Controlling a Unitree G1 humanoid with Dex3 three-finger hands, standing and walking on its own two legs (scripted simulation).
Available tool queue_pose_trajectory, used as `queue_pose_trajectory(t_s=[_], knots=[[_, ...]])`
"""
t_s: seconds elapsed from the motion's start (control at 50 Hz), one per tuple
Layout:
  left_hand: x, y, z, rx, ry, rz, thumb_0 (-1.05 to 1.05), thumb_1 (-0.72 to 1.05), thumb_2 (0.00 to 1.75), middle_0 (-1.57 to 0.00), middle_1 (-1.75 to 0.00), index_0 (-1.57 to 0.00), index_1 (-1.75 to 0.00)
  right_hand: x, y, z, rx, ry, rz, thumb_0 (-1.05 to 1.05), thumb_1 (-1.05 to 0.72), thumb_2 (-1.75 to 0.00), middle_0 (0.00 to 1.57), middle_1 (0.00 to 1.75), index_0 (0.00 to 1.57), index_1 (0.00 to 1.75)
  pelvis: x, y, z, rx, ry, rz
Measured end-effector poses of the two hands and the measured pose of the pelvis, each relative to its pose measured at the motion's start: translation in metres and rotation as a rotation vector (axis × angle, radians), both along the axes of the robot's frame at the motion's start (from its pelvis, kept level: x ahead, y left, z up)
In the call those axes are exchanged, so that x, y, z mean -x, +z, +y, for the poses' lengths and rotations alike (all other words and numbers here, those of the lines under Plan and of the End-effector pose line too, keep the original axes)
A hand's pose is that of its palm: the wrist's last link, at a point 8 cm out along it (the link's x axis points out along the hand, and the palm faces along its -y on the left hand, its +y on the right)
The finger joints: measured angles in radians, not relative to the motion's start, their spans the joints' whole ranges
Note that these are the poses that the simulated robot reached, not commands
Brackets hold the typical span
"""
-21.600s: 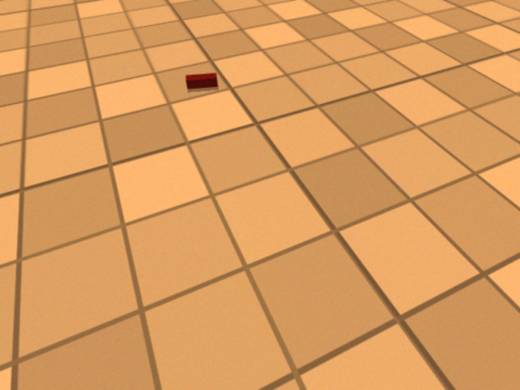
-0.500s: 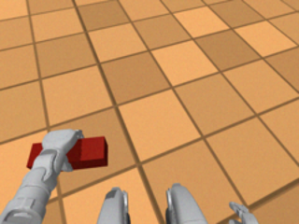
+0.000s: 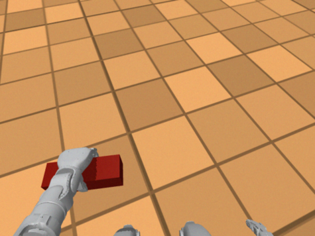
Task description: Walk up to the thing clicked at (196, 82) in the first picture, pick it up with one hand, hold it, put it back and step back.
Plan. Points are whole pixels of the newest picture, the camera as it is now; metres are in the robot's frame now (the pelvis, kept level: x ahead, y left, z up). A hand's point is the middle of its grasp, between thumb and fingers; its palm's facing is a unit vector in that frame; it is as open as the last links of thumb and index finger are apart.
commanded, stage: hold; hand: left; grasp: from above
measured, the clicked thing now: (85, 174) +0.32 +0.22 -0.12
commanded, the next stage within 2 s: crouch in 1.98 s
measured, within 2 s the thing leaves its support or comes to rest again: neither
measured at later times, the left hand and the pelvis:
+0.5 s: hand (76, 164) +0.32 +0.22 -0.04, palm faces -0.49 -0.05 -0.87, open 10.2 cm; pelvis +0.03 +0.00 +0.03, yaw +0 degrees
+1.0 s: hand (76, 165) +0.31 +0.22 -0.02, palm faces -0.48 -0.04 -0.88, open 10.2 cm; pelvis +0.02 +0.00 +0.04, yaw +0 degrees
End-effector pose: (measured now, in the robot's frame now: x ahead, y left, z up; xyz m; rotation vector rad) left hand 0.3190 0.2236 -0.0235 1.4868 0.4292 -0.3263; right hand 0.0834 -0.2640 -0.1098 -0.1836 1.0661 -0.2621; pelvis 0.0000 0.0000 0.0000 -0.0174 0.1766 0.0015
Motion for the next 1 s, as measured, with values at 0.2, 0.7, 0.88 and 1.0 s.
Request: queue_pose_trajectory(t_s=[0.2, 0.7, 0.88, 1.0], knots=[[-0.001, 0.018, 0.001, -0.006, -0.009, 0.01, -0.02, -0.01, 0.46, -0.66, -0.59, -0.7, -0.54, -0.021, 0.015, 0.004, -0.01, 0.004, -0.025, 0.01, -0.89, -0.89, 0.21, 0.3, 0.21, 0.3, -0.013, 0.015, 0.001, -0.006, -0.002, -0.033], [-0.01, 0.048, -0.003, 0.0, -0.038, 0.023, -0.02, -0.02, 0.47, -0.67, -0.58, -0.71, -0.53, -0.049, 0.035, 0.002, -0.021, 0.011, -0.065, 0.01, -0.9, -0.89, 0.21, 0.3, 0.21, 0.3, -0.029, 0.032, 0.001, -0.013, -0.01, -0.089], [-0.006, 0.055, -0.006, -0.005, -0.041, 0.017, -0.02, -0.03, 0.47, -0.69, -0.58, -0.72, -0.52, -0.052, 0.039, 0.001, -0.024, 0.018, -0.073, 0.01, -0.9, -0.89, 0.21, 0.3, 0.21, 0.3, -0.027, 0.035, -0.001, -0.015, -0.01, -0.106], [-0.002, 0.06, -0.006, -0.002, -0.041, 0.018, -0.02, -0.03, 0.47, -0.69, -0.57, -0.72, -0.52, -0.054, 0.041, 0.0, -0.025, 0.02, -0.088, 0.01, -0.9, -0.89, 0.2, 0.3, 0.21, 0.3, -0.024, 0.037, -0.002, -0.017, -0.01, -0.119]])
